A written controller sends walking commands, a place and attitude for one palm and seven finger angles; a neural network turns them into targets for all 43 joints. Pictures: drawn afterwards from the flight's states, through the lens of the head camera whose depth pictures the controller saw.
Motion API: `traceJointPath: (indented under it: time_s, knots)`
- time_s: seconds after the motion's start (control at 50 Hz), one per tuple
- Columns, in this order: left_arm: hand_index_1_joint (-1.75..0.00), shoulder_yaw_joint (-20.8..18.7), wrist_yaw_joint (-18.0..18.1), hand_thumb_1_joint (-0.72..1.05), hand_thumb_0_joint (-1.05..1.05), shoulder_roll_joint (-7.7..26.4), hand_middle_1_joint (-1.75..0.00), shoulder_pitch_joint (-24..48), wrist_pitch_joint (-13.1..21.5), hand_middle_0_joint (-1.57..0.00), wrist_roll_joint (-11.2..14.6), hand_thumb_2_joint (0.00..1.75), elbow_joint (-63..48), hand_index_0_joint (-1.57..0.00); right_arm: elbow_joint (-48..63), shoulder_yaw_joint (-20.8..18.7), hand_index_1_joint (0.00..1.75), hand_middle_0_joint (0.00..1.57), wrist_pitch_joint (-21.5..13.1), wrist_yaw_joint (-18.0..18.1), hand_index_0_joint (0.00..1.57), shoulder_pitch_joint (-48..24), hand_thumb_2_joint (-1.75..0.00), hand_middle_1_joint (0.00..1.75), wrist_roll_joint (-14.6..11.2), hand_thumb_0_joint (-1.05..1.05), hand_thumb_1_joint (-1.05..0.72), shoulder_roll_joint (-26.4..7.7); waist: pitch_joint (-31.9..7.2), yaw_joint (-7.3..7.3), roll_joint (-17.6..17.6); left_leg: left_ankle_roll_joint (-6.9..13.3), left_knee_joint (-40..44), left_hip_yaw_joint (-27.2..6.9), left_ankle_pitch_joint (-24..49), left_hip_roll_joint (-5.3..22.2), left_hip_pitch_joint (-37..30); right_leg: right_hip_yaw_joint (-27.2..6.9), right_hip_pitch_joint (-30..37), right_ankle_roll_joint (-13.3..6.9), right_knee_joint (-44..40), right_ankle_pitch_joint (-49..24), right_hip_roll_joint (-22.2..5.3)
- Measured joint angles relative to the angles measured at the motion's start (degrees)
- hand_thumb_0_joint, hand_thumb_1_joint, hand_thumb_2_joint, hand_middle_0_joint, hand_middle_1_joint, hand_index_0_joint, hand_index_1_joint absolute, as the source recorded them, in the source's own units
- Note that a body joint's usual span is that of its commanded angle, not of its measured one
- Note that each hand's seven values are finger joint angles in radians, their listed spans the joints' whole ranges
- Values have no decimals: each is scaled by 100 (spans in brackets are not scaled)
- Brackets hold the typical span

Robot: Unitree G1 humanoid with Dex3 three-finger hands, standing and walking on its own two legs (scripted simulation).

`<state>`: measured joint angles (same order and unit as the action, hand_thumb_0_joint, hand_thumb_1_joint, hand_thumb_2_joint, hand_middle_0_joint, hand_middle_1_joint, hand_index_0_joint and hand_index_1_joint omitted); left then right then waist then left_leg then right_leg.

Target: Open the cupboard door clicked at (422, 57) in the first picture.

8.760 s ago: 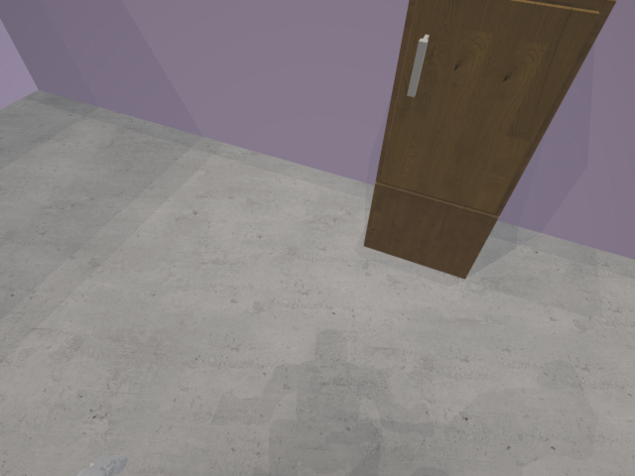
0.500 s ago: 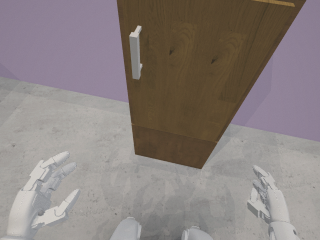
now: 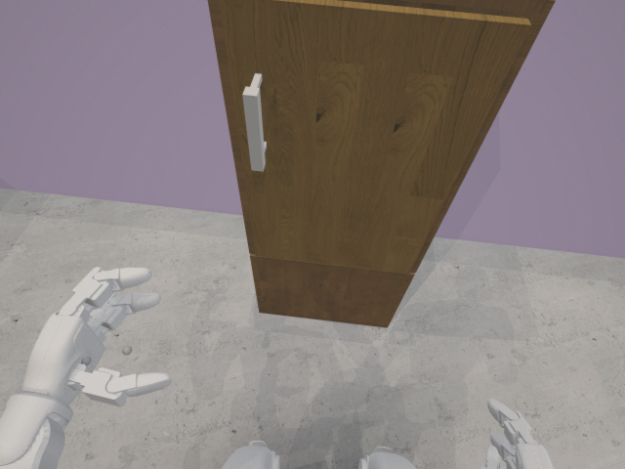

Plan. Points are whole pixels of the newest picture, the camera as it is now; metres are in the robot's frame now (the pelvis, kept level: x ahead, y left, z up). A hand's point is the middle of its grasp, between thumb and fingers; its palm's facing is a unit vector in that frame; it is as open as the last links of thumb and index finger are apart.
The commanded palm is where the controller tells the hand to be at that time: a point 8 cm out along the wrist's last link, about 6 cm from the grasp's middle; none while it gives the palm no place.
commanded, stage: raise the hand with hooked fingers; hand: left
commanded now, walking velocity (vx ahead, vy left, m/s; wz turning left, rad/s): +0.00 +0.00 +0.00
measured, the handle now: (257, 124) +0.58 +0.12 +0.10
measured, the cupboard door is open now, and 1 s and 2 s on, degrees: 0 0 0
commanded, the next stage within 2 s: move the hooked fingers beside the handle in 1.08 s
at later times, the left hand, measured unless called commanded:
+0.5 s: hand (88, 270) +0.30 +0.27 +0.11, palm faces -0.02 -1.00 -0.06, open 13.9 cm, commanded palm +0.28 +0.32 +0.11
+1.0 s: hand (110, 259) +0.32 +0.25 +0.11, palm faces -0.03 -1.00 -0.05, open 14.0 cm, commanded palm +0.29 +0.30 +0.12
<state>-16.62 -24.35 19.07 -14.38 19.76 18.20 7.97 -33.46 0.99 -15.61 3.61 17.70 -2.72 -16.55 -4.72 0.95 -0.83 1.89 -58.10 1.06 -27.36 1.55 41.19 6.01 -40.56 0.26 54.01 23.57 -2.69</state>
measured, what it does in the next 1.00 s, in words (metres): stands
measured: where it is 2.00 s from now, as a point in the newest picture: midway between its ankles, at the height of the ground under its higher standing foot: outside the picture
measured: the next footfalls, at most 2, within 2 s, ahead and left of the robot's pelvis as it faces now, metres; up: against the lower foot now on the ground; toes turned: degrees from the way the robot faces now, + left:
none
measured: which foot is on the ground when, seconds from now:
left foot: down 0.00-1.00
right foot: down 0.00-1.00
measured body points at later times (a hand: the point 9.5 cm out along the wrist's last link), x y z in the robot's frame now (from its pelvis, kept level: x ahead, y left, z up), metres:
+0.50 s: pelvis +0.02 +0.00 +0.02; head +0.06 +0.01 +0.47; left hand +0.30 +0.32 +0.11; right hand +0.19 -0.23 -0.05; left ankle +0.02 +0.09 -0.68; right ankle +0.03 -0.13 -0.68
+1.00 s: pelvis +0.02 -0.02 +0.03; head +0.06 -0.02 +0.48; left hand +0.31 +0.30 +0.12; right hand +0.17 -0.27 -0.05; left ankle +0.02 +0.09 -0.68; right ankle +0.03 -0.13 -0.68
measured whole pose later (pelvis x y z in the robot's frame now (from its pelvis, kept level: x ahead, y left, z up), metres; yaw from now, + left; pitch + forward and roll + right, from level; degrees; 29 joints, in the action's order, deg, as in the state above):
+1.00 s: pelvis +0.02 -0.02 +0.03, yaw -1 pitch +7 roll -1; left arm -25.1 -31.3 24.6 2.9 13.9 19.9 24.1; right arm -32.2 2.6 -11.2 4.5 16.9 -2.7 -16.3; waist -3.5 0.8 -1.3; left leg 0.3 -46.1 1.4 -23.9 2.5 29.6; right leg 5.8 -29.8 -1.0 43.1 20.6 -1.0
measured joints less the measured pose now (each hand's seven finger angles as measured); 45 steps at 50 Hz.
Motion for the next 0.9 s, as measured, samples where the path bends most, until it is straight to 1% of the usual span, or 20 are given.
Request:
traceJointPath:
  time_s: [0.06,0.14,0.24,0.34,0.42,0.5,0.66,0.72,0.82,0.9]
  knots:
    - [-98,-9,-62,-16,0,91,-98,164,-110,-28,13,45,19,-27,45,15,30,20,-50,38,21,-134,-90,30,-10,1,-90,16,5,22,39,8,85,10,3,4,-152,-9,158,13,-110,-25,12]
    - [-104,-185,7,-26,0,196,-104,357,-268,-29,113,41,23,-28,183,75,30,20,-55,35,21,-241,-90,30,-13,1,-90,100,-24,21,53,7,264,15,26,10,-398,-10,413,26,-315,-67,31]
    - [-112,-337,-40,-37,0,305,-112,641,-581,-30,126,36,269,-29,322,185,30,20,26,-1,21,-292,-90,30,-16,1,-90,147,-55,-57,-23,12,467,-4,69,-4,-611,13,650,44,-546,-115,33]
    - [-116,-376,-262,-45,0,377,-117,944,-820,-30,86,33,615,-29,312,277,30,20,120,20,21,-325,-90,30,-2,1,-90,156,4,-139,-73,11,616,-8,110,-17,-730,20,769,47,-686,-147,30]
    - [-118,-499,-391,-48,0,440,-119,1187,-792,-30,106,32,771,-29,224,313,30,21,178,48,21,-299,-90,30,24,1,-90,169,52,-163,-49,-12,720,-12,137,-6,-817,24,849,28,-776,-164,48]
    - [-119,-673,-513,-49,-1,556,-120,1464,-746,-30,163,31,979,-30,123,316,30,21,234,72,21,-235,-90,30,22,1,-90,153,67,-139,-33,-42,825,-26,162,15,-915,38,944,2,-876,-182,75]
    - [-120,-834,-784,-50,-1,789,-120,1891,-976,-30,227,31,1573,-30,71,219,30,20,364,109,21,-109,-90,30,-23,1,-90,17,52,-41,-87,-79,1086,16,260,37,-1081,0,1061,-32,-1077,-260,111]
    - [-120,-838,-824,-50,-1,766,-120,1856,-951,-30,258,31,1645,-29,110,176,30,20,396,74,21,-59,-90,30,-20,1,-90,-23,34,-13,-79,-92,1169,56,298,47,-1108,-38,1050,-44,-1115,-286,123]
    - [-120,-849,-787,-50,-1,637,-120,1784,-806,-30,257,31,1696,-30,151,137,30,20,449,40,21,-30,-90,30,-5,1,-90,-45,61,7,-32,-120,1204,80,324,68,-1115,-63,1020,-76,-1101,-292,144]
    - [-120,-873,-707,-50,-1,566,-120,1770,-697,-30,195,31,1689,-30,153,136,30,20,467,55,21,-45,-90,30,1,1,-90,-20,113,6,-2,-145,1190,60,332,86,-1113,-45,1020,-105,-1080,-289,162]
